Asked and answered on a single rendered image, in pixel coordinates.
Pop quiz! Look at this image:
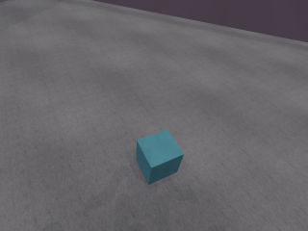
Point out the carton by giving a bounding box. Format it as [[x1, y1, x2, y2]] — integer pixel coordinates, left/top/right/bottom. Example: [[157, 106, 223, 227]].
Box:
[[136, 130, 184, 185]]

